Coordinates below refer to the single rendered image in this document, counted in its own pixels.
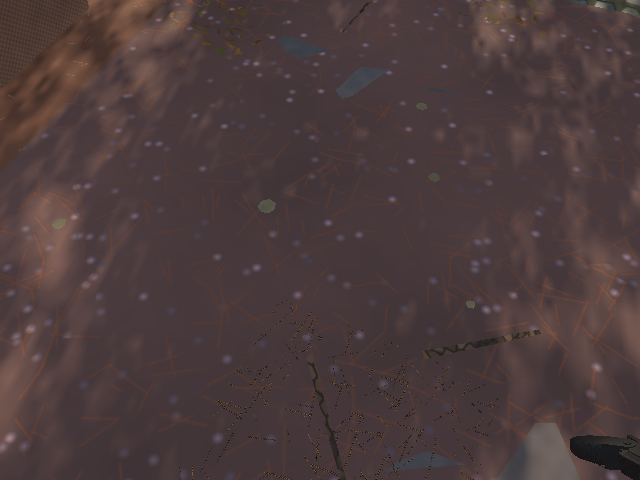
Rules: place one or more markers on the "robot right hand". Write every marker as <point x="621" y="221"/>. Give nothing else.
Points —
<point x="613" y="452"/>

